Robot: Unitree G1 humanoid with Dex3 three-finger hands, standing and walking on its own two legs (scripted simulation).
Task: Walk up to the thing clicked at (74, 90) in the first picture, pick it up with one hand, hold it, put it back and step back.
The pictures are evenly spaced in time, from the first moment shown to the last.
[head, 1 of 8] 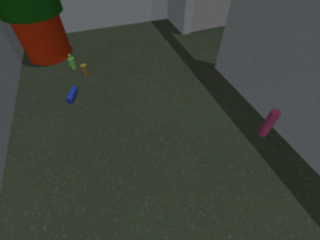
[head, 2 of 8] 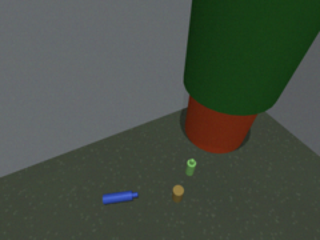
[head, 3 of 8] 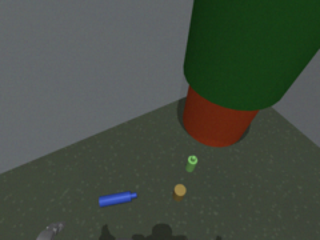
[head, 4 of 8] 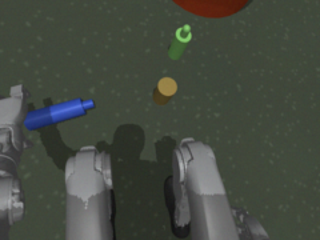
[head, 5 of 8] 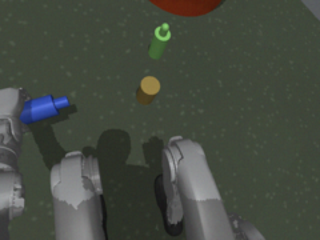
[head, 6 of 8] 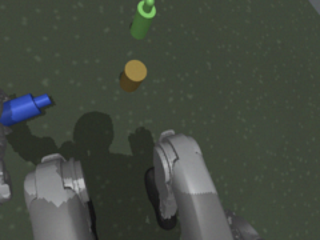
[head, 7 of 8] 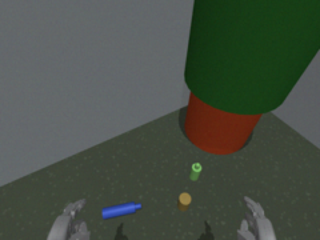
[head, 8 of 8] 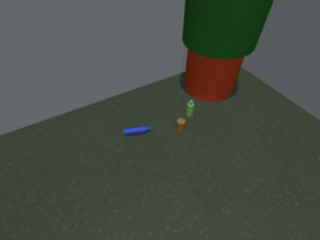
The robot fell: no
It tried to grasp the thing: yes
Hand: left
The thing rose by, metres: 0.68
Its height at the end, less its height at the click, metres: +0.00
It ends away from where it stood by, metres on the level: 0.01
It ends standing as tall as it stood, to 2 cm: yes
